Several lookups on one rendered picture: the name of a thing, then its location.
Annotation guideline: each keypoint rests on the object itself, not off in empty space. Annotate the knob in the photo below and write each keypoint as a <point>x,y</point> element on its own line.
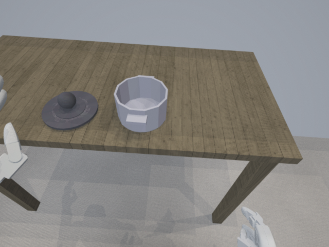
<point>66,100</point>

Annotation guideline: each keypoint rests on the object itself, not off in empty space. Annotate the table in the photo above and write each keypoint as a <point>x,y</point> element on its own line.
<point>219,106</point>

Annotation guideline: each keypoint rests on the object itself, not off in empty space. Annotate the left robot hand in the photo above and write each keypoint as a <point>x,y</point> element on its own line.
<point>10,163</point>

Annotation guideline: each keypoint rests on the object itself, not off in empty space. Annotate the lid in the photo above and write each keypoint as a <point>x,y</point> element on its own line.
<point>59,118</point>

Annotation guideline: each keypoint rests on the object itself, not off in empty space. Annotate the pot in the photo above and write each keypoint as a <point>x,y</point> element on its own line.
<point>141,103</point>

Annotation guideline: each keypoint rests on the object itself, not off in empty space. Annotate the right robot hand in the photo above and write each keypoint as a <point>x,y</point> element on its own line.
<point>261,236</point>

